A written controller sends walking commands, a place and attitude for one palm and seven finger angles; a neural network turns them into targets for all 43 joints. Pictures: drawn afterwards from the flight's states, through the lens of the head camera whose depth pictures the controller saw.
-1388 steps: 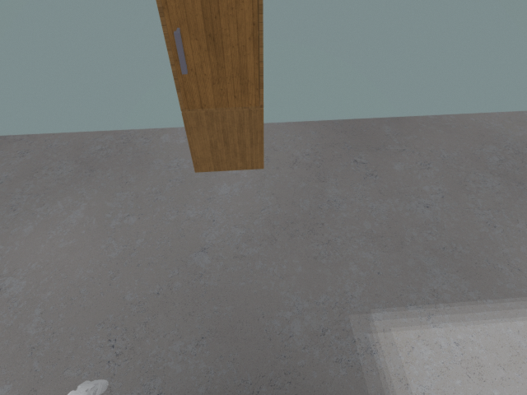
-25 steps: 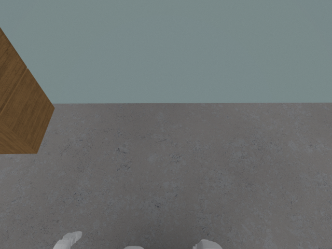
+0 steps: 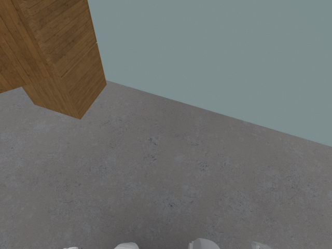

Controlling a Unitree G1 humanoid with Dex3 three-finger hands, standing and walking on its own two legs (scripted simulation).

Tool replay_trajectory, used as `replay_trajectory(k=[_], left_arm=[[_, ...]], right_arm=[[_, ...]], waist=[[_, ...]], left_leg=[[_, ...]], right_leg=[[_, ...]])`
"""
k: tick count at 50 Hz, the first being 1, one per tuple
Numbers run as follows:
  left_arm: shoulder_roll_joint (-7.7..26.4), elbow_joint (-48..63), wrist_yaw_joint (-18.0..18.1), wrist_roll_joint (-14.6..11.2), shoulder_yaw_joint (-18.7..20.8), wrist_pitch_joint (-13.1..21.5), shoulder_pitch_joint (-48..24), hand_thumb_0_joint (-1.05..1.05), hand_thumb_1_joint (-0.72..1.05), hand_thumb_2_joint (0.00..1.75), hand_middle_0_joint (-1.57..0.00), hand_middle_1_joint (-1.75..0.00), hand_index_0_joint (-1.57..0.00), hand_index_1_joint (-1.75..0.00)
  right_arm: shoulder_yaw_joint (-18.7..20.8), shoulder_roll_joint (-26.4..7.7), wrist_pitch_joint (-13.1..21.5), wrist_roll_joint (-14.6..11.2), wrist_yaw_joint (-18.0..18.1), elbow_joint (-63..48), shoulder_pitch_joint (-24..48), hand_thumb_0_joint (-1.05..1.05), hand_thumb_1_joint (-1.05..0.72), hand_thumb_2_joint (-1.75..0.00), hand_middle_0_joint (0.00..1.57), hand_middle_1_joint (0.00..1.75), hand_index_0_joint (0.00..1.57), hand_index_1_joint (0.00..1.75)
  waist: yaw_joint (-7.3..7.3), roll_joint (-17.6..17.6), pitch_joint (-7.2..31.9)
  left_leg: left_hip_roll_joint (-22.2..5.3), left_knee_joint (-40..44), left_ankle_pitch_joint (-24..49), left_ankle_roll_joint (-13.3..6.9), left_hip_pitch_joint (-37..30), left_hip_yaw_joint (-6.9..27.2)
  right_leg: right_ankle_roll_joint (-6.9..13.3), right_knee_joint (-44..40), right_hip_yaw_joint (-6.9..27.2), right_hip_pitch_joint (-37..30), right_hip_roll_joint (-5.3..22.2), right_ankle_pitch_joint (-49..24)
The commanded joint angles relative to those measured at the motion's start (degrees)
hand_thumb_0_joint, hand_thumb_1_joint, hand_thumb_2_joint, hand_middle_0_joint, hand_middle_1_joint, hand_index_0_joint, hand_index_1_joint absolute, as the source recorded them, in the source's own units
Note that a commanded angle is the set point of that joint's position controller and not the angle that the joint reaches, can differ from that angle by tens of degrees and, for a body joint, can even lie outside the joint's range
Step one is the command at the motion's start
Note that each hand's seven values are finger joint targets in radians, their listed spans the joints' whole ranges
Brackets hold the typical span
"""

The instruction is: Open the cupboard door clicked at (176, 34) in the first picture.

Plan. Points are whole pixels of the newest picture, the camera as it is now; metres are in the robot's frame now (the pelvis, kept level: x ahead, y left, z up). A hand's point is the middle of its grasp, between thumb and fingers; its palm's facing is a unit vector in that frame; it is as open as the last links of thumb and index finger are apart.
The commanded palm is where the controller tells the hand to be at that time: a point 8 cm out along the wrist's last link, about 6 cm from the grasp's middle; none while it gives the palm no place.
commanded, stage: turn to face it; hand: left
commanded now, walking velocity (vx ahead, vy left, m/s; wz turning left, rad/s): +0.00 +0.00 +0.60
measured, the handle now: out of the picture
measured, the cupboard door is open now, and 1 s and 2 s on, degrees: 52 52 52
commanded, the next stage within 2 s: take the last steps up to it in 0.94 s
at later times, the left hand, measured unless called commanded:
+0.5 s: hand out of the picture +0.01 +0.18 -0.16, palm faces +0.32 -0.92 -0.23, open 7.3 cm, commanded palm none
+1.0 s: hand out of the picture -0.02 +0.15 -0.15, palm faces +0.49 -0.83 -0.27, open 7.3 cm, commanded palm none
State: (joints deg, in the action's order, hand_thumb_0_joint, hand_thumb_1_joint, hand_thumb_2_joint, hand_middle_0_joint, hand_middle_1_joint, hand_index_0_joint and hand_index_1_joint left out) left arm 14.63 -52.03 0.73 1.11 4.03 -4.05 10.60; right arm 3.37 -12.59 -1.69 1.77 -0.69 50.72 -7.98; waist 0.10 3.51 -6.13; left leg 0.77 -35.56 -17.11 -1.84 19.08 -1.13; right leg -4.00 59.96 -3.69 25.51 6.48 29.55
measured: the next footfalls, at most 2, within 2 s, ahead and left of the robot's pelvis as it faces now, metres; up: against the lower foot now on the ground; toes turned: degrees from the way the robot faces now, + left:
right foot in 0.24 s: +0.06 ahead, -0.16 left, +0.00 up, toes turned +6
left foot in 0.54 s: +0.01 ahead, +0.10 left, +0.00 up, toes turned +23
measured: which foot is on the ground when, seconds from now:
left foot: down 0.00-0.24, up 0.26-0.52, down 0.54-0.88, up 0.90-1.00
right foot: up 0.00-0.22, down 0.24-0.54, up 0.56-0.86, down 0.88-1.00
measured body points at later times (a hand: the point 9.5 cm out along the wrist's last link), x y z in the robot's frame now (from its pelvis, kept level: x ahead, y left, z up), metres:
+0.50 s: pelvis +0.00 -0.03 +0.01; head +0.05 -0.01 +0.45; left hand -0.01 +0.23 -0.14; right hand +0.18 -0.25 -0.13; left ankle -0.02 +0.08 -0.71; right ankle +0.02 -0.16 -0.73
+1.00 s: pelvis +0.02 -0.06 +0.01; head +0.06 -0.06 +0.46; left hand -0.05 +0.19 -0.12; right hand +0.20 -0.24 -0.15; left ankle -0.05 +0.05 -0.67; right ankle +0.06 -0.16 -0.73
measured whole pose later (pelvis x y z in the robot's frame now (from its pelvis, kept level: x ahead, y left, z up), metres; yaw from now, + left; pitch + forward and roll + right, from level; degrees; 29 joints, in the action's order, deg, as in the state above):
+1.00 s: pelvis +0.02 -0.06 +0.01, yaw +29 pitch -1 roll +1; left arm 10.3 -52.8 1.0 1.4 2.3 -0.6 12.0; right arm 3.9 -12.9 -4.1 1.1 -0.4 55.7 -8.7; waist 0.1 -1.8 -5.7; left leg 1.9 -57.9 -26.7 1.4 25.7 1.5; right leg 0.8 31.8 -5.1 13.2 3.3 18.1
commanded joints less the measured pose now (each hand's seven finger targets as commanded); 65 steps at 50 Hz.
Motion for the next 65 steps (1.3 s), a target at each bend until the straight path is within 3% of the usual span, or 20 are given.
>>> replay_trajectory(k=[1,9,10,12,17,21,24,25,27,33,41,42,44,47,52,56,59,61,62,65], left_arm=[[4.27,5.58,-0.12,-0.23,1.12,1.99,-2.19,0.0,0.9,0.9,-0.2,-0.3,-0.2,-0.3],[4.16,4.96,0.13,-0.56,1.08,2.83,3.53,0.0,0.9,0.9,-0.2,-0.3,-0.2,-0.3],[5.69,4.58,0.42,-0.43,1.47,3.33,5.55,0.0,0.9,0.9,-0.2,-0.3,-0.2,-0.3],[13.31,5.61,1.05,0.88,2.7,3.93,5.94,0.0,0.9,0.9,-0.2,-0.3,-0.2,-0.3],[7.41,7.03,1.36,0.54,1.11,4.2,-1.53,0.0,0.9,0.9,-0.2,-0.3,-0.2,-0.3],[10.05,5.53,1.12,0.73,2.03,4.11,2.73,0.0,0.9,0.9,-0.2,-0.3,-0.2,-0.3],[10.76,4.51,0.65,0.2,2.44,3.81,3.71,0.0,0.9,0.9,-0.2,-0.3,-0.2,-0.3],[10.12,4.78,0.49,-0.3,2.41,3.55,3.19,0.0,0.9,0.9,-0.2,-0.3,-0.2,-0.3],[3.83,8.45,0.22,-0.41,0.27,2.85,-0.27,0.0,0.9,0.9,-0.2,-0.3,-0.2,-0.3],[3.5,3.71,-0.15,-0.22,0.75,2.04,-0.21,0.0,0.9,0.9,-0.2,-0.3,-0.2,-0.3],[2.3,1.65,0.12,-0.58,0.29,2.84,4.66,0.0,0.9,0.9,-0.2,-0.3,-0.2,-0.3],[3.81,1.18,0.32,-0.43,0.57,3.39,7.26,0.0,0.9,0.9,-0.2,-0.3,-0.2,-0.3],[11.42,1.56,0.74,0.72,1.72,4.15,6.96,0.0,0.9,0.9,-0.2,-0.3,-0.2,-0.3],[6.86,2.35,1.22,0.2,0.86,4.46,2.49,0.0,0.9,0.9,-0.2,-0.3,-0.2,-0.3],[6.51,0.93,1.15,0.69,0.87,4.83,4.63,0.0,0.9,0.9,-0.2,-0.3,-0.2,-0.3],[8.36,-1.33,0.5,0.51,1.78,5.09,7.29,0.0,0.9,0.9,-0.2,-0.3,-0.2,-0.3],[8.02,-1.46,-0.21,0.06,2.1,4.71,4.61,0.0,0.9,0.9,-0.2,-0.3,-0.2,-0.3],[1.74,1.47,-1.19,-0.44,1.13,4.24,2.22,0.0,0.9,0.9,-0.2,-0.3,-0.2,-0.3],[2.02,3.27,-1.03,0.42,0.17,4.27,-3.22,0.0,0.9,0.9,-0.2,-0.3,-0.2,-0.3],[1.59,1.35,-1.8,0.47,0.36,4.9,-4.18,0.0,0.9,0.9,-0.2,-0.3,-0.2,-0.3]], right_arm=[[2.64,-11.94,0.76,-0.21,1.53,-2.76,-2.06,0.0,-0.9,-0.9,0.2,0.3,0.2,0.3],[3.55,-12.45,-0.56,-0.27,0.9,-3.82,1.57,0.0,-0.9,-0.9,0.2,0.3,0.2,0.3],[3.46,-11.18,-0.62,-0.66,0.74,-4.2,2.02,0.0,-0.9,-0.9,0.2,0.3,0.2,0.3],[2.87,-6.48,-0.45,-1.11,0.02,-6.4,2.63,0.0,-0.9,-0.9,0.2,0.3,0.2,0.3],[2.41,-5.71,-1.66,-1.06,-1.09,-3.68,1.77,0.0,-0.9,-0.9,0.2,0.3,0.2,0.3],[1.41,-3.81,-1.04,-1.26,-1.44,-4.25,4.75,0.0,-0.9,-0.9,0.2,0.3,0.2,0.3],[1.33,-4.62,-0.34,-1.09,-1.1,-3.26,0.72,0.0,-0.9,-0.9,0.2,0.3,0.2,0.3],[1.79,-6.73,0.11,-1.01,-1.06,-2.44,-2.29,0.0,-0.9,-0.9,0.2,0.3,0.2,0.3],[4.09,-16.85,0.25,-0.37,-0.23,-1.56,-9.43,0.0,-0.9,-0.9,0.2,0.3,0.2,0.3],[1.87,-10.52,1.12,-0.12,1.86,-1.88,-1.89,0.0,-0.9,-0.9,0.2,0.3,0.2,0.3],[2.02,-10.19,0.15,-0.34,1.55,-0.93,-0.27,0.0,-0.9,-0.9,0.2,0.3,0.2,0.3],[1.9,-9.28,0.19,-0.77,1.29,-1.18,0.45,0.0,-0.9,-0.9,0.2,0.3,0.2,0.3],[1.3,-4.34,-0.11,-1.22,0.68,-2.92,0.34,0.0,-0.9,-0.9,0.2,0.3,0.2,0.3],[1.9,-5.67,-1.13,-0.94,0.62,-0.47,0.61,0.0,-0.9,-0.9,0.2,0.3,0.2,0.3],[0.56,-2.05,-0.67,-1.34,0.14,1.21,2.12,0.0,-0.9,-0.9,0.2,0.3,0.2,0.3],[0.0,-1.95,0.38,-0.98,-0.08,1.85,1.4,0.0,-0.9,-0.9,0.2,0.3,0.2,0.3],[0.06,-3.01,1.45,-0.65,0.08,3.82,-4.83,0.0,-0.9,-0.9,0.2,0.3,0.2,0.3],[2.04,-11.68,2.03,0.56,0.81,5.24,-13.39,0.0,-0.9,-0.9,0.2,0.3,0.2,0.3],[1.89,-12.17,1.8,0.39,1.2,5.96,-16.5,0.0,-0.9,-0.9,0.2,0.3,0.2,0.3],[0.34,-7.11,3.35,0.05,2.17,4.91,-12.46,0.0,-0.9,-0.9,0.2,0.3,0.2,0.3]], waist=[[0.92,-12.67,8.27],[-1.41,-12.48,8.72],[-2.61,-8.99,9.02],[-3.81,13.11,7.81],[0.61,10.48,6.02],[-2.21,8.51,6.45],[-0.52,6.62,8.48],[1.39,2.63,10.2],[5.1,-20.39,11.81],[0.5,-12.2,9.05],[-1.45,-10.6,8.78],[-2.81,-7.51,9.32],[-2.88,13.48,6.39],[-0.85,11.37,5.26],[-2.01,6.9,5.65],[-3.05,7.29,5.68],[0.29,3.61,5.13],[4.19,-22.42,5.77],[6.15,-20.38,4.39],[2.44,-12.09,1.73]], left_leg=[[-13.91,15.25,22.35,-7.17,-9.55,15.48],[-9.8,11.99,10.9,-5.01,0.91,19.26],[-7.17,8.23,7.53,-2.82,4.98,18.02],[4.23,-16.44,-16.66,3.99,16.02,3.11],[-2.01,-26.87,-10.03,5.1,10.75,1.29],[-0.74,-10.6,-9.73,4.97,5.15,-3.64],[0.53,3.66,-0.92,3.98,-3.57,-4.92],[-1.33,10.51,6.56,3.03,-11.23,-2.56],[-24.94,14.65,36.32,-10.24,-19.64,26.06],[-14.77,15.37,25.43,-7.82,-10.33,13.73],[-11.28,11.64,17.62,-5.4,-2.0,14.48],[-8.82,8.32,13.09,-3.12,0.89,12.78],[2.93,-13.57,-15.38,3.14,10.87,1.37],[-0.93,-30.34,-11.67,3.32,12.13,4.51],[-0.27,-14.62,-10.44,4.32,5.56,-0.9],[0.03,-3.21,-7.68,3.83,1.89,-3.19],[0.32,10.26,-1.27,2.35,-11.53,-4.58],[-18.81,20.55,-5.6,-7.4,-23.59,23.05],[-22.9,23.92,-8.44,-11.89,-20.4,28.27],[-17.49,25.11,-4.83,-10.96,-14.56,20.96]], right_leg=[[-0.52,1.72,3.54,5.29,-0.92,-4.64],[0.88,-26.91,0.46,-14.73,-6.26,-10.93],[1.42,-35.36,2.08,-20.79,-4.33,-14.12],[11.41,-47.17,25.12,-22.45,20.24,-14.66],[11.1,-39.39,5.09,-15.91,12.02,-35.68],[10.61,-36.14,2.58,-18.83,13.17,-38.79],[7.06,-29.26,-0.7,-17.64,12.16,-38.47],[4.68,-23.2,-2.38,-12.88,11.49,-34.45],[-1.01,-1.98,-2.82,7.31,0.6,9.77],[0.01,1.64,3.15,3.93,-0.65,-3.92],[1.17,-27.51,-0.55,-15.33,-5.67,-12.51],[1.47,-35.11,1.19,-20.44,-3.94,-17.19],[11.53,-45.9,23.03,-20.05,18.37,-21.56],[13.87,-41.84,14.69,-17.15,13.67,-34.48],[12.29,-39.04,6.34,-19.61,10.68,-43.05],[11.72,-40.28,8.42,-21.03,12.4,-30.22],[8.32,-36.57,4.89,-10.96,10.44,-12.35],[2.37,-12.78,-6.95,9.24,-1.94,3.99],[3.17,-2.94,-2.21,13.09,-1.77,6.87],[3.69,4.93,2.64,13.7,0.21,-4.19]])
